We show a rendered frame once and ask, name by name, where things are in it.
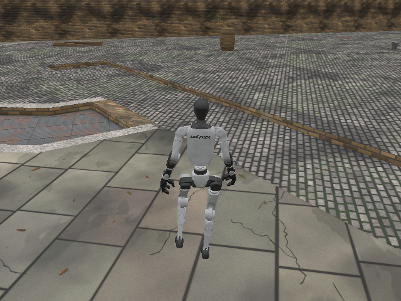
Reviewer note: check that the left robot hand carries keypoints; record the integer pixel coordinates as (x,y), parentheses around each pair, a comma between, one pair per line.
(163,184)

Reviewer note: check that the left robot upper arm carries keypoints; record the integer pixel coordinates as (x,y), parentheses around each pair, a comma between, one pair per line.
(181,132)

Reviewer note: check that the left robot forearm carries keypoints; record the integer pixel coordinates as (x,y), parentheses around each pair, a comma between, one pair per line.
(169,168)

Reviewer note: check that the left robot thigh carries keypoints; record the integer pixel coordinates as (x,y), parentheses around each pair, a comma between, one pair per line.
(185,182)

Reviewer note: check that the right robot upper arm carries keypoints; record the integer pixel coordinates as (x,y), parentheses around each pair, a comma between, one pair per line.
(220,132)

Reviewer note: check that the right robot forearm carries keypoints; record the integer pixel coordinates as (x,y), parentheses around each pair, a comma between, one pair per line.
(230,166)

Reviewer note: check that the right robot hand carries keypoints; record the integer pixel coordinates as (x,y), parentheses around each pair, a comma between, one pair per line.
(227,177)

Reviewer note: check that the robot left foot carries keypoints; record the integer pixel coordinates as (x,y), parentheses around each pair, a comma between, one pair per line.
(179,242)

